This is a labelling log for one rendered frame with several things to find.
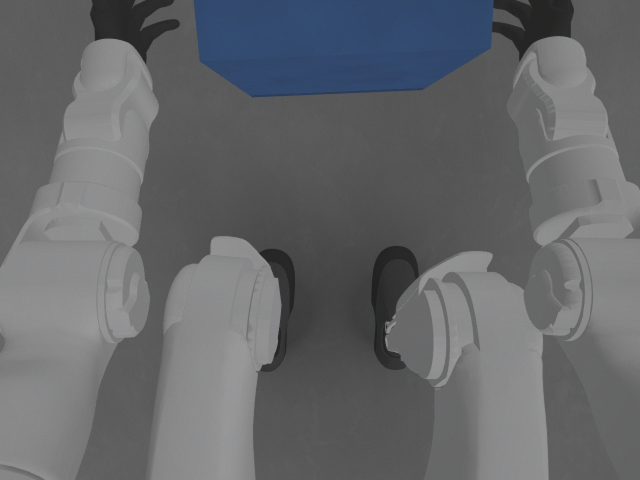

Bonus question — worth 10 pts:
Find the carton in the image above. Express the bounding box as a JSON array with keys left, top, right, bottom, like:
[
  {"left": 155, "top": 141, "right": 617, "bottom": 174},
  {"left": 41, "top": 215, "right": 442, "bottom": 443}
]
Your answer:
[{"left": 194, "top": 0, "right": 494, "bottom": 97}]

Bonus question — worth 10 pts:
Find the left robot foot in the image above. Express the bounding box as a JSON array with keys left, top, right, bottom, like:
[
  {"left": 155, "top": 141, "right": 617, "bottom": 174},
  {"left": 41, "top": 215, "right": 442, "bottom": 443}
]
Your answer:
[{"left": 259, "top": 249, "right": 295, "bottom": 372}]

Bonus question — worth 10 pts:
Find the robot left forearm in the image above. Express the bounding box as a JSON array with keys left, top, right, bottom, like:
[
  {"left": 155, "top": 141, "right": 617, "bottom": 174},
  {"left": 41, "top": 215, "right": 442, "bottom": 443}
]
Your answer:
[{"left": 0, "top": 39, "right": 159, "bottom": 337}]

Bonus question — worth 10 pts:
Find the robot right forearm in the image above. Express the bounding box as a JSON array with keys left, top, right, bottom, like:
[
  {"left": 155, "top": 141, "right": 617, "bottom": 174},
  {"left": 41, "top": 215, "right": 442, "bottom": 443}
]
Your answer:
[{"left": 507, "top": 36, "right": 640, "bottom": 246}]

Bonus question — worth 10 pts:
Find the robot right upper arm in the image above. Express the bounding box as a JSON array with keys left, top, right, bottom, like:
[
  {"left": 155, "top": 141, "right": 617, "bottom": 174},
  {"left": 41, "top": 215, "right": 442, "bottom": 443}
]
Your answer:
[{"left": 523, "top": 237, "right": 640, "bottom": 480}]

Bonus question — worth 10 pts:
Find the robot right hand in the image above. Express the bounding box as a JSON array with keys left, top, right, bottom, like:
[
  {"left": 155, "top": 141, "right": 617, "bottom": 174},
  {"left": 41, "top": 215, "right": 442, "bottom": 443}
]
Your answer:
[{"left": 492, "top": 0, "right": 574, "bottom": 62}]

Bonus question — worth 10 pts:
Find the robot foot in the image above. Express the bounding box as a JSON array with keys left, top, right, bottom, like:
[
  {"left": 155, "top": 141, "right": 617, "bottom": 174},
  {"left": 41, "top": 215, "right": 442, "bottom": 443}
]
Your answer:
[
  {"left": 259, "top": 249, "right": 295, "bottom": 372},
  {"left": 371, "top": 246, "right": 419, "bottom": 370}
]

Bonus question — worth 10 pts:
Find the robot left hand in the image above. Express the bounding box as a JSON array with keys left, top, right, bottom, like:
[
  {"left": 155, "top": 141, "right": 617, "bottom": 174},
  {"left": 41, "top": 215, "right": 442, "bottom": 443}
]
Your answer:
[{"left": 90, "top": 0, "right": 180, "bottom": 64}]

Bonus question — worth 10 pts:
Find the robot left upper arm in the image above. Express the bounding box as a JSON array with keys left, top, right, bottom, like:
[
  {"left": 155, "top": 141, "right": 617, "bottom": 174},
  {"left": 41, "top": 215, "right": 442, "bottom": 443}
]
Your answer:
[{"left": 0, "top": 241, "right": 150, "bottom": 480}]

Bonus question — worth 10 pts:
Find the right robot foot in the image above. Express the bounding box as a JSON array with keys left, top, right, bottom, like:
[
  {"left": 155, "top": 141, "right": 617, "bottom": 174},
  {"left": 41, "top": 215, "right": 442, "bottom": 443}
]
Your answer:
[{"left": 371, "top": 246, "right": 419, "bottom": 370}]

